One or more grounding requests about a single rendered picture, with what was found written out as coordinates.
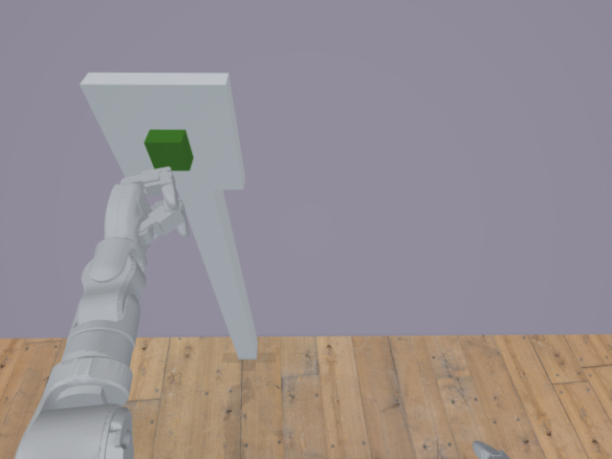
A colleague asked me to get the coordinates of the button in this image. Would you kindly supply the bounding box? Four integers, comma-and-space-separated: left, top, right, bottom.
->
144, 130, 193, 171

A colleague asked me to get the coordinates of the robot left upper arm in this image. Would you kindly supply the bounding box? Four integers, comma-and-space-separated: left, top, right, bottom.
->
20, 404, 134, 459

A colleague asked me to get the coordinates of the left robot hand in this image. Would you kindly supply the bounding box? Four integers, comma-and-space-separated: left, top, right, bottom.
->
104, 166, 189, 253

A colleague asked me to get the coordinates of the robot left forearm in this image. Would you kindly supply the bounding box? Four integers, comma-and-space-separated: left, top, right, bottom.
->
14, 237, 147, 459

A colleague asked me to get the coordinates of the panel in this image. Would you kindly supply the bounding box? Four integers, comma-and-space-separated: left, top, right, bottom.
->
79, 73, 258, 360

